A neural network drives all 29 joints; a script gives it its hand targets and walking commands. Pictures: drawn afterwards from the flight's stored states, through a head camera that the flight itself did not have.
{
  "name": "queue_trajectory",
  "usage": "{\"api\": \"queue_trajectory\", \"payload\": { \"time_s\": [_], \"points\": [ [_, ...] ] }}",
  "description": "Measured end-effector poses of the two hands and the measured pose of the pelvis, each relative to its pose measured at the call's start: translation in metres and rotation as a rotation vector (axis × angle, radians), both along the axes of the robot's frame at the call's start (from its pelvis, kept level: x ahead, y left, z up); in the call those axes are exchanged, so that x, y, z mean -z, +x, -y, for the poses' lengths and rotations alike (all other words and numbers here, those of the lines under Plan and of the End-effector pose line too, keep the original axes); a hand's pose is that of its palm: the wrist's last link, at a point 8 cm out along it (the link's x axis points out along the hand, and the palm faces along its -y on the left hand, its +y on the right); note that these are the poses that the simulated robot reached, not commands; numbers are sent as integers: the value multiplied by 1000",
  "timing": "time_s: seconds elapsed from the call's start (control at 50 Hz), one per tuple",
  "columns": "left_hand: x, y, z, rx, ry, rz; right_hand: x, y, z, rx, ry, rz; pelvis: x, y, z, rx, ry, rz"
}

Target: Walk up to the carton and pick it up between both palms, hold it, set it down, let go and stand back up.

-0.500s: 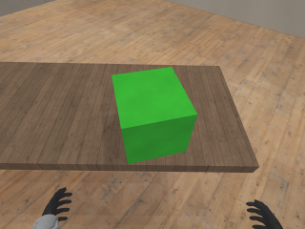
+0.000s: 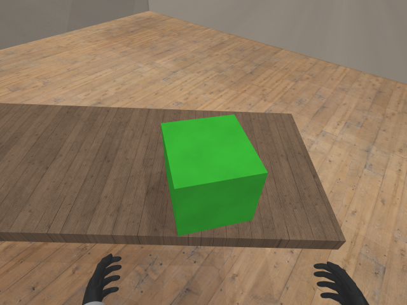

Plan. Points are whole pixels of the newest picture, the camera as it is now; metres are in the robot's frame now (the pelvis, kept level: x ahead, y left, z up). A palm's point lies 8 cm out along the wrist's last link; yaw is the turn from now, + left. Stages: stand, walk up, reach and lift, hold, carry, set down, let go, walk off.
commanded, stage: reach and lift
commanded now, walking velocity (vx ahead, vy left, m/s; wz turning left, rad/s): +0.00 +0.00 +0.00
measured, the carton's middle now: (207, 172) +0.44 +0.01 +0.00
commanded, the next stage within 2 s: none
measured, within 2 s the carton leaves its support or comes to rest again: neither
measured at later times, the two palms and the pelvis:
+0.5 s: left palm (119, 270) +0.19 +0.18 +0.01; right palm (352, 278) +0.18 -0.25 +0.00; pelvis +0.01 -0.01 +0.00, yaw +0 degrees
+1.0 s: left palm (126, 246) +0.22 +0.16 +0.04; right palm (343, 240) +0.24 -0.24 +0.04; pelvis +0.01 -0.01 +0.00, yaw +0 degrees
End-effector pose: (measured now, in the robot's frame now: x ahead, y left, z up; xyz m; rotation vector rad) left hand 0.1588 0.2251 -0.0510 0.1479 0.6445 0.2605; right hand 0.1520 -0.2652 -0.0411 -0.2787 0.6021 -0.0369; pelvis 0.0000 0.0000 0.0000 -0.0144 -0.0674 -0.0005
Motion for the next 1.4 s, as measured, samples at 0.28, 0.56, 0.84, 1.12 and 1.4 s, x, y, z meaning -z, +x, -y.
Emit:
{"api": "queue_trajectory", "payload": {
  "time_s": [0.28,0.56,0.84,1.12,1.4],
  "points": [
    [-30,20,33,-7,-42,133,-24,22,-5,-28,64,111,-3,9,7,-1,9,-16],
    [-64,36,52,-29,-82,280,-52,37,-15,-74,110,226,-3,10,7,-1,9,-20],
    [-75,43,60,-60,-99,280,-67,53,-18,-86,134,249,-3,10,7,-1,9,-20],
    [-104,84,62,-34,-79,320,-95,108,-26,-81,142,328,-4,13,7,-1,9,-25],
    [-122,107,46,-53,-51,305,-119,142,-33,-83,150,351,-4,13,8,-1,11,-27]
  ]
}}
